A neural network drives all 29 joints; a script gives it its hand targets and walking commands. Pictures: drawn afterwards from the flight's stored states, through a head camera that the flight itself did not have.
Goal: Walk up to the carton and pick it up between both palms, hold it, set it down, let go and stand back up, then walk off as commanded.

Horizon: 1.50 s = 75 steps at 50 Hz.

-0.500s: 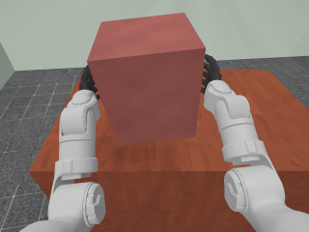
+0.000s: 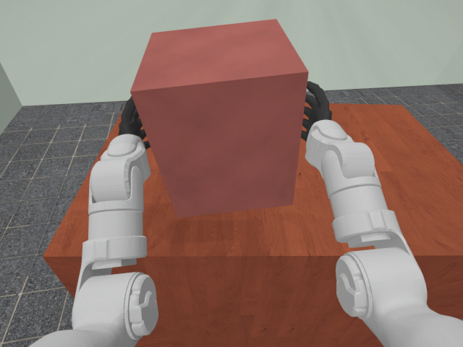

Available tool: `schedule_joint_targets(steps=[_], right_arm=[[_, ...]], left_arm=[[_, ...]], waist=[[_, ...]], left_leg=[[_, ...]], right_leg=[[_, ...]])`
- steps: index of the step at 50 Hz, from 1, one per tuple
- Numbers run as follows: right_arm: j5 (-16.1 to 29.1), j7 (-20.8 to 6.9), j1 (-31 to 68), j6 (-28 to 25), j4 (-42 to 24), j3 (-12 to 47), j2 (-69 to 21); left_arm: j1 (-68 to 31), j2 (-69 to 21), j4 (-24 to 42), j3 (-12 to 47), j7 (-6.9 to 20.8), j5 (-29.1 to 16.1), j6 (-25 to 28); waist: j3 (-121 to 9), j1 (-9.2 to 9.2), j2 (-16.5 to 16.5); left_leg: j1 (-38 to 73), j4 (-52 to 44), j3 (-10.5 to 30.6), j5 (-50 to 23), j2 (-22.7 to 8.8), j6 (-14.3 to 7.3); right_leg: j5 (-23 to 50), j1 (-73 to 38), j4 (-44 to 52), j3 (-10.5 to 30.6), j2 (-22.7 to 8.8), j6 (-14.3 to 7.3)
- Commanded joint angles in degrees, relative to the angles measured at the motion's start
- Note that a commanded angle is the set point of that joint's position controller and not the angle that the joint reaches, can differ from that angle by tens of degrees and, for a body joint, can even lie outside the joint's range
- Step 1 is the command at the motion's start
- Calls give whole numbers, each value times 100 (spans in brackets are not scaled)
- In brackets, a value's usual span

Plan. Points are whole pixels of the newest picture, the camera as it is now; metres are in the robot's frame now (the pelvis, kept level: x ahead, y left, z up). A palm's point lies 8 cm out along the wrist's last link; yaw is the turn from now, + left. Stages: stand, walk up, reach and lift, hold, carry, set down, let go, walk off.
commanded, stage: hold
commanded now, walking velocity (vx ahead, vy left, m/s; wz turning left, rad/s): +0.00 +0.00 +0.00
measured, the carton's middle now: (224, 122) +0.42 +0.01 +0.22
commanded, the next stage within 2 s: set down in 0.44 s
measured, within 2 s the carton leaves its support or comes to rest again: neither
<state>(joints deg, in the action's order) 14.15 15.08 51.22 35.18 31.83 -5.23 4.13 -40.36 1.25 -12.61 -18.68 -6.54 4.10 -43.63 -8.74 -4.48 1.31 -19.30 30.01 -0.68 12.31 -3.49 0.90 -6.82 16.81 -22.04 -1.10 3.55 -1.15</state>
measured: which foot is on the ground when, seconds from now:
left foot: down 0.00-1.00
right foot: down 0.00-1.00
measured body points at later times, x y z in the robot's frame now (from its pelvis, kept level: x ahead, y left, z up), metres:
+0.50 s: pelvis +0.00 +0.00 +0.00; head -0.05 +0.01 +0.45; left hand +0.39 +0.16 +0.22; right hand +0.40 -0.14 +0.24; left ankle +0.04 +0.12 -0.74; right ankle +0.05 -0.11 -0.74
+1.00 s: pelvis +0.00 +0.00 +0.00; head -0.02 +0.01 +0.45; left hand +0.41 +0.18 +0.19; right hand +0.43 -0.12 +0.19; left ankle +0.04 +0.12 -0.74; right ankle +0.05 -0.11 -0.74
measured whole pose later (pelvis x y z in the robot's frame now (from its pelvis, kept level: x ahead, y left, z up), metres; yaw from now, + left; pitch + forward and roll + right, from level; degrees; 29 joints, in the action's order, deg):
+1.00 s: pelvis +0.00 +0.00 +0.00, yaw +0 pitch +0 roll -2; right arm 9.6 9.3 51.2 11.9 48.3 -5.9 4.1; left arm -42.0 -0.4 -23.2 -18.7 -6.2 11.2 -28.3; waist -3.7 -0.9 1.3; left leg -17.6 30.0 -0.7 12.7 -3.2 0.5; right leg -7.2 15.0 -21.9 -1.1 3.3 -1.1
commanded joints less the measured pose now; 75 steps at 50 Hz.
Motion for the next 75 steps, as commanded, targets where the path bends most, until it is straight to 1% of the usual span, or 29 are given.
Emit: schedule_joint_targets(steps=[1, 7, 10, 12, 14, 16, 22, 23, 24, 25, 26, 27, 28, 31, 32, 34, 36, 39, 42, 44, 46, 49, 53, 60, 62, 65, 66, 70, 75], right_arm=[[1012, -794, 4368, -205, -1714, 2251, -3982], [996, -793, 4332, -187, -1666, 2218, -3963], [990, -796, 4329, -192, -1681, 2210, -3962], [990, -804, 4386, -200, -1699, 2205, -3954], [995, -807, 4390, -208, -1725, 2224, -3990], [986, -802, 4354, -193, -1645, 2212, -3972], [995, -798, 4376, -196, -1712, 2224, -3962], [1336, -811, 4822, -329, -1988, 2581, -4068], [1322, -802, 4812, -353, -1899, 2556, -4061], [1255, -818, 4847, -414, -1744, 2455, -4049], [1165, -841, 4967, -479, -1642, 2322, -4040], [1074, -879, 5087, -583, -1636, 2243, -4102], [979, -915, 5300, -728, -1659, 2171, -4169], [610, -1031, 5601, -1217, -1476, 1922, -4270], [453, -1088, 5572, -1402, -1249, 1783, -4224], [87, -1219, 5459, -1766, -775, 1439, -4056], [-92, -1348, 5314, -2065, -440, 1268, -3930], [-196, -1453, 5407, -2505, -378, 1257, -3885], [-183, -1466, 5625, -2855, -593, 1421, -3892], [-163, -1449, 5671, -2990, -697, 1562, -3896], [-200, -1443, 5601, -3048, -686, 1603, -3803], [-266, -1458, 5359, -3078, -469, 1538, -3607], [-312, -1507, 5183, -3135, -343, 1489, -3453], [-163, -1598, 5069, -3272, -346, 1621, -3270], [-162, -1613, 4998, -3285, -279, 1607, -3207], [-107, -1652, 4945, -3326, -289, 1682, -3166], [-104, -1658, 4978, -3331, -273, 1665, -3135], [-123, -1708, 4873, -3336, -85, 1658, -3108], [-200, -1754, 4953, -3383, 9, 1589, -3079]], left_arm=[[-6021, -3431, 1552, 3677, 866, -807, 313], [-6002, -3412, 1504, 3642, 879, -766, 293], [-6056, -3437, 1566, 3688, 875, -822, 310], [-5991, -3456, 1472, 3669, 874, -791, 298], [-6057, -3443, 1557, 3677, 870, -818, 316], [-6037, -3428, 1516, 3653, 877, -784, 305], [-5979, -3436, 1488, 3654, 881, -792, 298], [-6121, -3316, 1655, 3196, 944, -650, 273], [-6127, -3330, 1507, 3222, 953, -635, 285], [-6157, -3334, 1240, 3168, 976, -579, 312], [-6292, -3313, 1083, 3046, 1002, -536, 363], [-6361, -3319, 991, 2988, 1021, -526, 441], [-6436, -3320, 839, 2905, 1036, -491, 523], [-6383, -3277, 328, 2598, 1048, -304, 815], [-6283, -3255, 127, 2488, 1034, -221, 941], [-5888, -3200, -446, 2102, 1052, 76, 1152], [-5620, -3263, -664, 1911, 1051, 268, 1307], [-5580, -3485, -640, 2034, 999, 210, 1576], [-5704, -3775, -437, 2481, 870, -42, 1853], [-5754, -3879, -333, 2731, 772, -190, 1976], [-5636, -3879, -405, 2823, 712, -237, 2013], [-5476, -3870, -456, 2851, 649, -200, 2022], [-5334, -3932, -408, 2926, 568, -177, 2039], [-5081, -4110, -255, 3125, 383, -162, 2072], [-4994, -4137, -260, 3156, 344, -137, 2068], [-4931, -4172, -148, 3198, 265, -137, 2096], [-4913, -4191, -211, 3200, 248, -121, 2088], [-4880, -4140, -231, 3119, 185, -60, 2116], [-4920, -4121, -402, 2996, 158, -8, 2183]], waist=[[-3217, -399, 415], [-3117, -410, 414], [-3181, -438, 432], [-3157, -410, 427], [-3214, -408, 406], [-3134, -413, 404], [-3162, -414, 396], [-3530, -34, 90], [-3377, -61, 128], [-3060, -38, 168], [-2943, -3, 120], [-2911, 60, 89], [-2932, 164, 61], [-2948, 336, -59], [-2878, 355, -51], [-2450, 459, -75], [-2256, 587, -66], [-2474, 636, -145], [-3082, 594, -118], [-3388, 580, -121], [-3510, 551, -134], [-3379, 516, -85], [-3304, 505, -54], [-3516, 572, 78], [-3504, 564, 120], [-3565, 643, 138], [-3550, 634, 136], [-3500, 717, 115], [-3489, 800, 64]], left_leg=[[998, -1004, 495, -314, 634, 199], [968, -1025, 499, -231, 632, 200], [969, -1015, 503, -246, 626, 209], [970, -1029, 507, -228, 620, 203], [968, -1023, 500, -255, 629, 196], [949, -1029, 495, -231, 635, 196], [954, -1026, 499, -236, 635, 195], [1106, -1040, 343, -507, 709, -31], [1059, -1069, 363, -463, 700, -20], [928, -1108, 361, -321, 693, -22], [869, -1160, 349, -141, 690, -48], [839, -1179, 333, -92, 683, -63], [855, -1182, 311, -103, 681, -92], [1059, -1202, 264, -150, 656, -173], [1108, -1237, 258, -108, 618, -179], [1081, -1375, 234, 152, 557, -214], [1063, -1447, 199, 182, 520, -232], [1211, -1389, 187, -121, 506, -213], [1495, -1169, 218, -656, 516, -136], [1661, -1056, 238, -944, 510, -92], [1755, -997, 248, -1085, 501, -73], [1889, -981, 276, -1141, 463, -26], [2066, -946, 309, -1330, 406, 34], [2499, -760, 390, -2063, 312, 204], [2590, -721, 403, -2214, 289, 245], [2719, -664, 418, -2491, 242, 290], [2745, -657, 429, -2528, 229, 296], [2701, -647, 392, -2598, 221, 303], [2557, -697, 337, -2415, 245, 286]], right_leg=[[999, -2222, 58, 77, -55, 334], [923, -2198, 68, 80, -60, 331], [936, -2202, 61, 82, -62, 321], [895, -2177, 70, 83, -64, 320], [941, -2212, 64, 86, -66, 326], [918, -2216, 71, 83, -67, 332], [932, -2218, 69, 80, -61, 331], [1058, -2659, 102, 263, -227, 342], [1029, -2589, 101, 244, -217, 348], [824, -2414, 132, 238, -240, 347], [541, -2283, 172, 209, -255, 353], [423, -2204, 186, 188, -267, 356], [326, -2132, 216, 145, -257, 361], [127, -2003, 305, 1, -252, 365], [-37, -1914, 334, -47, -255, 360], [-483, -1789, 416, -125, -278, 337], [-633, -1789, 423, -177, -266, 302], [-361, -1880, 401, -240, -230, 289], [248, -2017, 332, -278, -202, 281], [540, -2063, 324, -291, -175, 266], [674, -2076, 342, -306, -161, 256], [544, -1896, 408, -352, -136, 222], [497, -1686, 456, -391, -97, 182], [698, -1367, 480, -482, 14, 93], [698, -1280, 502, -499, 41, 74], [722, -1171, 520, -516, 82, 32], [698, -1113, 530, -530, 103, 23], [722, -1079, 575, -502, 107, -15], [696, -1049, 574, -476, 94, -18]])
